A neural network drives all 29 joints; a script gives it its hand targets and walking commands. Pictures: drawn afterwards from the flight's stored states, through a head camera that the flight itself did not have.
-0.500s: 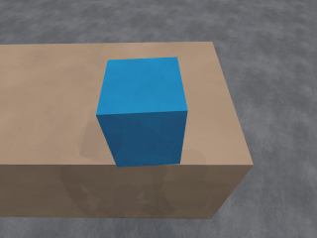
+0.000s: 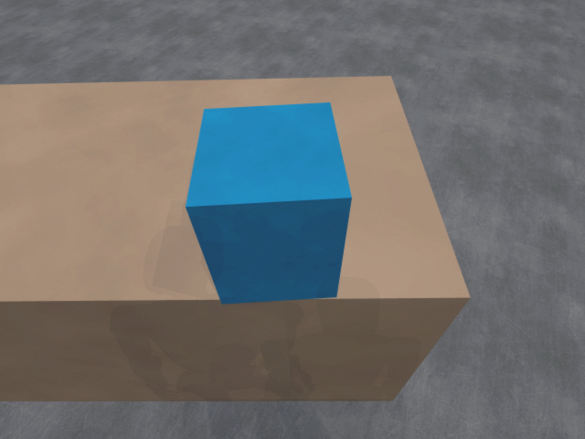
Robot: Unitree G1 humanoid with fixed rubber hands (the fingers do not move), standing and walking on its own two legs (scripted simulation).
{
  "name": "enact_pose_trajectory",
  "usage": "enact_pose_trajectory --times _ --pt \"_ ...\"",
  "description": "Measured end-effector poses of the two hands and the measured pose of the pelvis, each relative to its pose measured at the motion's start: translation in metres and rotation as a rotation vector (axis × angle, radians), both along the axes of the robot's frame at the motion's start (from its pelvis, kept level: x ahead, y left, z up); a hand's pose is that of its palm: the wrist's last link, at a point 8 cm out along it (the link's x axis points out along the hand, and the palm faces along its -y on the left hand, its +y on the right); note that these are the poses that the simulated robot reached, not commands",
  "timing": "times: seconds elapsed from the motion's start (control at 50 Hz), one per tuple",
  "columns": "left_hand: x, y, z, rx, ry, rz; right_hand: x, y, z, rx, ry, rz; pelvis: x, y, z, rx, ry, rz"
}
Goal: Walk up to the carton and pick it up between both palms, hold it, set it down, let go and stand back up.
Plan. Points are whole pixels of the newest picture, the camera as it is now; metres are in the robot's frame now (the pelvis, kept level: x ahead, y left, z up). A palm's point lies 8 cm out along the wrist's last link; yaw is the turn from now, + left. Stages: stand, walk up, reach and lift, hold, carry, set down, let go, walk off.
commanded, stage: stand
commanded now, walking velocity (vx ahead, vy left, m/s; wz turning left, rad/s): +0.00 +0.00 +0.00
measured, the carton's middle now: (273, 207) +0.46 +0.05 +0.04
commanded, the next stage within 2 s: reach and lift in 0.12 s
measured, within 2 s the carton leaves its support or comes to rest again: neither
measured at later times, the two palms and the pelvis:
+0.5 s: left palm out of the picture +0.15 +0.21 -0.09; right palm (464, 428) +0.15 -0.21 -0.10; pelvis -0.02 -0.01 -0.01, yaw +3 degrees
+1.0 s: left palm out of the picture +0.14 +0.22 -0.08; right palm (460, 422) +0.16 -0.20 -0.08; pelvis -0.01 -0.03 +0.00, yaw +4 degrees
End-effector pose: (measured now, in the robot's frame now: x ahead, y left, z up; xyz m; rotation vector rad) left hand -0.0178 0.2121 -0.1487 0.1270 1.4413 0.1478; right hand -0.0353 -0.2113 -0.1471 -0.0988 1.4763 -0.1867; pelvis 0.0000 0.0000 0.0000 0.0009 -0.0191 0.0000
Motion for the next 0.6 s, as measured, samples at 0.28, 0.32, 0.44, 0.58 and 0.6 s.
enact_pose_trajectory --times 0.28,0.32,0.44,0.58,0.6 --pt "0.138 0.031 -0.010 -0.033 -0.047 0.048 0.157 -0.020 -0.004 0.002 -0.222 0.045 -0.031 -0.003 -0.037 -0.018 0.100 0.077" --pt "0.181 0.027 0.011 -0.051 -0.144 0.008 0.199 -0.013 0.011 0.033 -0.321 0.060 -0.034 -0.004 -0.041 -0.025 0.086 0.072" --pt "0.189 0.000 0.058 -0.054 -0.191 -0.095 0.214 0.001 0.050 0.055 -0.422 0.073 -0.021 -0.008 -0.020 -0.038 -0.007 0.050" --pt "0.133 0.021 0.046 0.007 -0.116 -0.051 0.157 0.001 0.034 0.045 -0.328 0.059 -0.018 -0.021 -0.013 -0.027 0.021 0.056" --pt "0.130 0.025 0.045 0.013 -0.119 -0.046 0.154 0.002 0.033 0.047 -0.332 0.062 -0.019 -0.022 -0.013 -0.026 0.028 0.058"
